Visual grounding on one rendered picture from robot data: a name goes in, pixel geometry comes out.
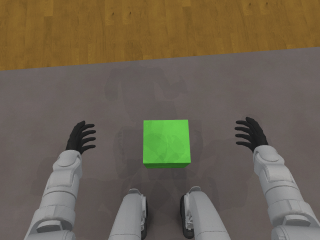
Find robot right forearm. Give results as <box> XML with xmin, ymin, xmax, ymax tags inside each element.
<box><xmin>253</xmin><ymin>145</ymin><xmax>320</xmax><ymax>228</ymax></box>

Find left robot upper arm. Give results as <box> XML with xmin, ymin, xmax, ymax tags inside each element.
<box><xmin>26</xmin><ymin>229</ymin><xmax>76</xmax><ymax>240</ymax></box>

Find left robot shin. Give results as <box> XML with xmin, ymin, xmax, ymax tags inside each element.
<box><xmin>123</xmin><ymin>189</ymin><xmax>145</xmax><ymax>231</ymax></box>

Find robot left hand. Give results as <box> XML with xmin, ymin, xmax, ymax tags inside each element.
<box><xmin>65</xmin><ymin>120</ymin><xmax>96</xmax><ymax>155</ymax></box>

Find carton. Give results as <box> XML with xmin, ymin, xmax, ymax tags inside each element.
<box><xmin>143</xmin><ymin>119</ymin><xmax>191</xmax><ymax>169</ymax></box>

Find robot left forearm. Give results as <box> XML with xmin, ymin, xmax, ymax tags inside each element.
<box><xmin>24</xmin><ymin>150</ymin><xmax>83</xmax><ymax>240</ymax></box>

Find robot right hand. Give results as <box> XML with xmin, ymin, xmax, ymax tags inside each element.
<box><xmin>234</xmin><ymin>117</ymin><xmax>269</xmax><ymax>154</ymax></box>

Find right robot upper arm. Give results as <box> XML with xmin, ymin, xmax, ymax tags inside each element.
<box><xmin>271</xmin><ymin>225</ymin><xmax>320</xmax><ymax>240</ymax></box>

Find right robot foot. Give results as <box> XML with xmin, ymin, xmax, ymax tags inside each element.
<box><xmin>180</xmin><ymin>194</ymin><xmax>195</xmax><ymax>239</ymax></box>

